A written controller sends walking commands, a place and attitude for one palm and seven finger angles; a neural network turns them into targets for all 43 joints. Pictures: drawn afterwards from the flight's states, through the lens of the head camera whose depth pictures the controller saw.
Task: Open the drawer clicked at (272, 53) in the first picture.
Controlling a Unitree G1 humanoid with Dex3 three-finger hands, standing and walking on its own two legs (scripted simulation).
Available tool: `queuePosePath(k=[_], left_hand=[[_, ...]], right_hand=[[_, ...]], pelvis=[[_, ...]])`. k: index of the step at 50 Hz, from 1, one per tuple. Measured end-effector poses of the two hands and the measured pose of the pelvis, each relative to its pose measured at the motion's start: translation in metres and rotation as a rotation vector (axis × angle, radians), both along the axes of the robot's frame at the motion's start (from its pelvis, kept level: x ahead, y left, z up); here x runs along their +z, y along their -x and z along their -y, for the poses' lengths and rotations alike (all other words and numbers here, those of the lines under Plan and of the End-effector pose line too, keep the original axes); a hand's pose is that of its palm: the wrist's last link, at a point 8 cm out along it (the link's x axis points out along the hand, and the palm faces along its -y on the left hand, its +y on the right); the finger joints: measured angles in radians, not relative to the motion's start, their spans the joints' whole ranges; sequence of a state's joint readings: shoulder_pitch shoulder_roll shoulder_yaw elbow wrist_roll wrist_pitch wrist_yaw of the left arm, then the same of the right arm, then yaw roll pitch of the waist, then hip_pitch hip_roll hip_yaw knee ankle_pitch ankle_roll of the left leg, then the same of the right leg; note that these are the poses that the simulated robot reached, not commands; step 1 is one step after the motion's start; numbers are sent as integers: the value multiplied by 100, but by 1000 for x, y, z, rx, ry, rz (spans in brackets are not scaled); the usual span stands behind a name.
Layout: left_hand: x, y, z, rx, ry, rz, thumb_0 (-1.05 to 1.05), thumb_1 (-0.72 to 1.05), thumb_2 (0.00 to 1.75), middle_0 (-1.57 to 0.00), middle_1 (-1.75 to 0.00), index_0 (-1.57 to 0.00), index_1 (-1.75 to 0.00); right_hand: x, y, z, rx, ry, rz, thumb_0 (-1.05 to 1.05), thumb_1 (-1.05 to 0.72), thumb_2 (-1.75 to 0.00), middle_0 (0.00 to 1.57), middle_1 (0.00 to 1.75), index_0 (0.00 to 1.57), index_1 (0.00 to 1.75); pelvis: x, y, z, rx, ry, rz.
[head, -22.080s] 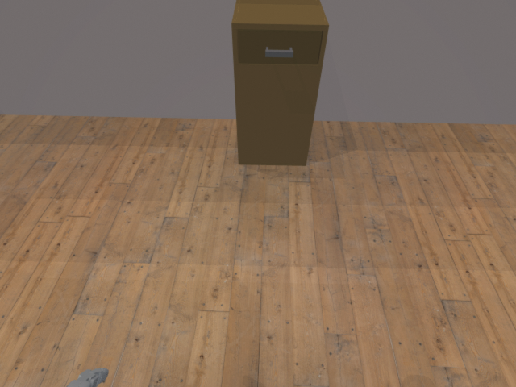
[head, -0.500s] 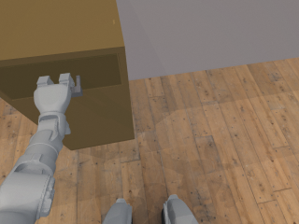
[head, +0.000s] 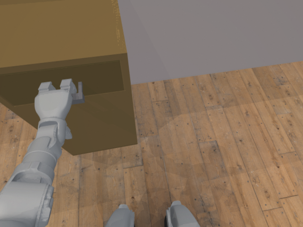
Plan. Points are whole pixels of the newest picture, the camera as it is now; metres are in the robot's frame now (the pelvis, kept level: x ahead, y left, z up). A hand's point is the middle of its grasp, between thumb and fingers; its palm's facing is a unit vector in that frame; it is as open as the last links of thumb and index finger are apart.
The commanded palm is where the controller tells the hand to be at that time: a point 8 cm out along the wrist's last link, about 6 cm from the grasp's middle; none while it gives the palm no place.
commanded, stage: close the thumb around the handle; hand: left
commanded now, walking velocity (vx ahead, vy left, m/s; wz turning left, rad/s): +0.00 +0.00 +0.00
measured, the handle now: (62, 94) +0.48 +0.26 -0.01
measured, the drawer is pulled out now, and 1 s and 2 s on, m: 0.00 0.03 0.15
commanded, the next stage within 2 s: pull the drawer open in 0.58 s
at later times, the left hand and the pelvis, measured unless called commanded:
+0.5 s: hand (62, 112) +0.43 +0.25 -0.03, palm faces -0.02 -0.03 -1.00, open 5.7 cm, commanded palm +0.41 +0.25 +0.02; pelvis +0.00 +0.00 +0.00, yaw +0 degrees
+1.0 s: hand (63, 121) +0.40 +0.25 -0.03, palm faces -0.04 -0.06 -1.00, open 5.5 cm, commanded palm +0.37 +0.24 +0.02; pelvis +0.01 +0.00 +0.02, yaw -1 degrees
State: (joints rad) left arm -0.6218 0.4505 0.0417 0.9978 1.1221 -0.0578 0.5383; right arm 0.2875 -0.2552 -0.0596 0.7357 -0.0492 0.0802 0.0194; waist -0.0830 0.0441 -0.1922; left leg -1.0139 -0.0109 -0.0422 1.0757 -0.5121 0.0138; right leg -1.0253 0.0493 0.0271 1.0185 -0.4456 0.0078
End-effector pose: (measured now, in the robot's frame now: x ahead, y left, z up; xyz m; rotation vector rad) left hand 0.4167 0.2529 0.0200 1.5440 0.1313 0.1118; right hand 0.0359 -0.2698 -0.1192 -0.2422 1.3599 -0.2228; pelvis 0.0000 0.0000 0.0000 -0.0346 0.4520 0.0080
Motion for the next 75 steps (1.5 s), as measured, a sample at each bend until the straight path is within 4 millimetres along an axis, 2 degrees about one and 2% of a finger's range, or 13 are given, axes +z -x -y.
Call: queuePosePath(k=[5,11,22,27,39,45,51,65,75], left_hand=[[3,-2,2,29,8,-28,0,-28,39,-34,-122,-33,-124],[7,-2,1,19,16,-63,0,0,51,-35,-125,-35,-126],[3,5,-1,-25,10,-19,0,58,77,-38,-131,-39,-131],[1,4,0,-9,1,-12,1,74,84,-38,-133,-40,-133],[3,4,2,14,9,-51,2,74,82,-36,-133,-40,-135],[3,15,3,5,27,-47,3,74,79,-36,-134,-41,-135],[2,35,6,-5,36,-25,3,74,80,-35,-135,-41,-135],[2,72,14,18,14,-27,2,74,83,-35,-135,-41,-135],[2,97,18,24,33,-29,3,74,82,-34,-135,-41,-135]], right_hand=[[4,-8,-5,-6,-13,23,1,-91,-90,20,30,20,30],[10,-13,-7,-10,-13,53,1,-91,-90,20,30,20,30],[5,-10,-5,4,-4,35,1,-91,-90,20,30,20,30],[2,-7,-7,0,-10,26,1,-91,-90,20,30,20,30],[7,0,-10,-23,-20,25,1,-91,-90,20,30,20,30],[11,-5,-10,-37,-25,34,1,-91,-90,20,30,20,30],[14,-24,-11,-19,-33,65,1,-91,-90,20,30,20,30],[23,-88,-17,59,-49,226,1,-91,-90,20,30,20,30],[29,-101,-17,82,-50,284,1,-91,-90,20,30,20,30]], pelvis=[[5,-2,0,-4,-2,13],[10,-4,-1,-12,-3,27],[4,-2,-3,-5,-1,17],[2,0,-4,-4,0,16],[8,-2,-3,-11,-1,30],[12,-8,-4,-22,-2,39],[16,-15,-4,-24,-4,57],[21,-17,-2,-5,-8,99],[22,-15,3,-6,-14,124]])
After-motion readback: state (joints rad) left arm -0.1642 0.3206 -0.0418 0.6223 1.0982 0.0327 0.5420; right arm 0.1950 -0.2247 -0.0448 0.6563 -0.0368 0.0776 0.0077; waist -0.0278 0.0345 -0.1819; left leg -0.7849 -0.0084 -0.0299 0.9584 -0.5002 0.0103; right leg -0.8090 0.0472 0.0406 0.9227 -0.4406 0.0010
